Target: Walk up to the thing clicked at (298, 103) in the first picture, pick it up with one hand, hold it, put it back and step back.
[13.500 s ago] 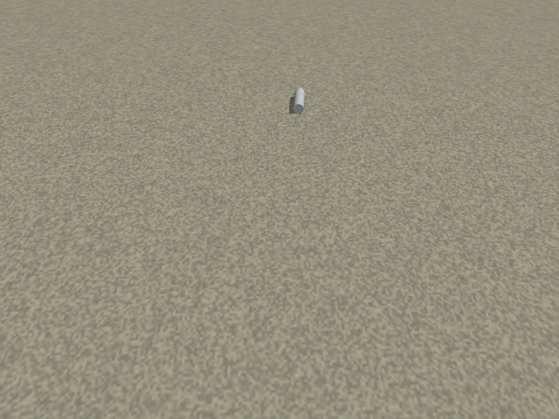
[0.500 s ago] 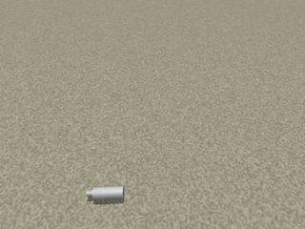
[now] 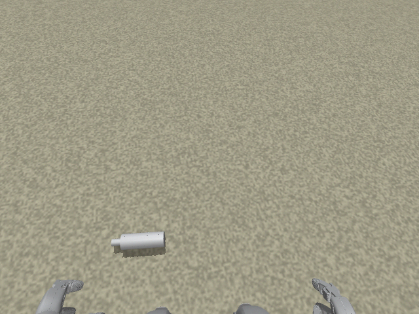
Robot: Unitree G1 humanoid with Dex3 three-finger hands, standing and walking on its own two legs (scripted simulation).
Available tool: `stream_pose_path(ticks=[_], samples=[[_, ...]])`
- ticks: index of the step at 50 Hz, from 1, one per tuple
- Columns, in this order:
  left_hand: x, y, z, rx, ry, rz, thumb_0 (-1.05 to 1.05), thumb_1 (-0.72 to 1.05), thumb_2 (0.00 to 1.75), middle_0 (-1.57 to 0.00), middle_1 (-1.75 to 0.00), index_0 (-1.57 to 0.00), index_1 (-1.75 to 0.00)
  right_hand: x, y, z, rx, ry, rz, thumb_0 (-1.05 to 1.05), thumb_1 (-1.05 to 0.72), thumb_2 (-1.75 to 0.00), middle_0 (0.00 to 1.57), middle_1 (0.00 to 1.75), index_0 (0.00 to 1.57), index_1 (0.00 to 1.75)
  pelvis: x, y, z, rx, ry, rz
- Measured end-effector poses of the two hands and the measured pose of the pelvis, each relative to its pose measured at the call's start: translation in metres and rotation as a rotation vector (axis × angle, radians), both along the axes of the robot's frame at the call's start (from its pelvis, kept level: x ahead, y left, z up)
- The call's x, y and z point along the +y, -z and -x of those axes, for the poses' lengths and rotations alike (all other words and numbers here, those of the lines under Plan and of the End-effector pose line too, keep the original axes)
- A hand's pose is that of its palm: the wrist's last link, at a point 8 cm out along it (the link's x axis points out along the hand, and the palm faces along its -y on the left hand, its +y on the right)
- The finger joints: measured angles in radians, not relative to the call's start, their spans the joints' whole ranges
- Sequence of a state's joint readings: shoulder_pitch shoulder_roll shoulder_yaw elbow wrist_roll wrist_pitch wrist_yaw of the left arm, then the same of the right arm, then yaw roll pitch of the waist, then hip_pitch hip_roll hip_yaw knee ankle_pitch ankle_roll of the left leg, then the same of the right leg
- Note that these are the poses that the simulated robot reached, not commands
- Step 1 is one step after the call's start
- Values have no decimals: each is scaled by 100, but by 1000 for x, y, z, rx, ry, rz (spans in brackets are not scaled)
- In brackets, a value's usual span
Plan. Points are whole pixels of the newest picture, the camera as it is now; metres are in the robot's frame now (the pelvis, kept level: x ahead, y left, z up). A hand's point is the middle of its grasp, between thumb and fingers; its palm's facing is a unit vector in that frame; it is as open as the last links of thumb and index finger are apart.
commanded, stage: rise first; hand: left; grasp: from above
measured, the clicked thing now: (138, 240) +0.45 +0.27 -0.71
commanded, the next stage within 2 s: none
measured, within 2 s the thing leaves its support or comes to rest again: neither
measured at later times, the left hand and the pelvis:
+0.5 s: hand out of the picture +0.13 +0.26 -0.20, palm faces -0.17 -0.87 -0.46, open 14.1 cm; pelvis +0.00 +0.01 -0.06, yaw +0 degrees
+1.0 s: hand (102, 286) +0.23 +0.29 -0.37, palm faces -0.44 -0.50 -0.75, open 14.1 cm; pelvis -0.06 +0.00 -0.23, yaw -1 degrees
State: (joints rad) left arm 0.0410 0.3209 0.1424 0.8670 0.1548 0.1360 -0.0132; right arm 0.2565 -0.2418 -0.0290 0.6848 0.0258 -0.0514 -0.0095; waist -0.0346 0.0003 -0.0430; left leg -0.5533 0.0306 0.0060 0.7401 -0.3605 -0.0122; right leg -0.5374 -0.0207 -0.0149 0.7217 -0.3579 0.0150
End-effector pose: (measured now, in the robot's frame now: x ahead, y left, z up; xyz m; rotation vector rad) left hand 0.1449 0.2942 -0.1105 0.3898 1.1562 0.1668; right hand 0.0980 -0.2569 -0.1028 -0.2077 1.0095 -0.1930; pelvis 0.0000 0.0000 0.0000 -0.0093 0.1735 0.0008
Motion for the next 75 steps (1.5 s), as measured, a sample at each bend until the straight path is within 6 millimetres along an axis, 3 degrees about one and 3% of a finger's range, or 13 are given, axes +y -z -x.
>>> stream_pose_path(ticks=[5,10,20,30,35,40,49,58,63,68,75], samples=[[4,14,6,-9,16,-20,0,-34,97,-5,-108,-7,-106,2,11,-16,-50,-26,19,0,-89,-90,20,30,21,30,3,18,-1,45,-2,5],[5,24,8,-25,47,-40,0,-45,97,-6,-109,-7,-108,6,20,-34,-101,-46,34,1,-89,-90,20,30,21,30,5,33,-1,77,-7,12],[6,37,12,-14,94,-72,0,-52,97,-7,-108,-8,-108,17,30,-61,-193,-91,39,1,-90,-90,20,30,21,30,8,54,0,130,-12,27],[8,54,17,-9,145,-107,0,-53,96,-7,-109,-9,-108,24,46,-67,-232,-117,45,1,-91,-90,20,30,21,30,9,75,7,176,-15,38],[15,82,8,-7,237,-161,0,-55,97,-8,-108,-9,-108,22,68,-65,-239,-148,49,1,-91,-90,20,30,21,30,9,98,16,227,-14,36],[21,128,-19,-48,375,-240,0,-54,97,-8,-108,-8,-108,12,115,-59,-222,-174,58,0,-90,-90,20,30,21,30,7,140,30,297,-10,31],[17,199,-86,-166,605,-406,0,-54,99,-8,-108,-8,-108,-7,221,-25,-87,-148,49,0,-90,-90,20,30,21,30,1,220,57,399,3,26],[20,261,-133,-204,796,-528,0,-54,102,-8,-107,-7,-108,-16,310,45,126,-117,32,0,-90,-90,20,30,21,30,-2,290,83,432,21,37],[23,292,-151,-221,888,-568,0,-54,103,-7,-106,-7,-107,-20,339,86,231,-82,46,0,-90,-90,20,30,21,30,0,321,93,428,29,51],[21,317,-166,-251,971,-598,0,-55,104,-8,-105,-7,-106,-20,354,121,322,-46,65,0,-90,-90,20,30,21,30,4,344,98,420,37,68],[17,338,-192,-293,1038,-657,0,-55,104,-8,-103,-7,-104,-19,366,147,405,-16,80,0,-91,-91,20,30,21,30,8,365,99,420,44,83]])
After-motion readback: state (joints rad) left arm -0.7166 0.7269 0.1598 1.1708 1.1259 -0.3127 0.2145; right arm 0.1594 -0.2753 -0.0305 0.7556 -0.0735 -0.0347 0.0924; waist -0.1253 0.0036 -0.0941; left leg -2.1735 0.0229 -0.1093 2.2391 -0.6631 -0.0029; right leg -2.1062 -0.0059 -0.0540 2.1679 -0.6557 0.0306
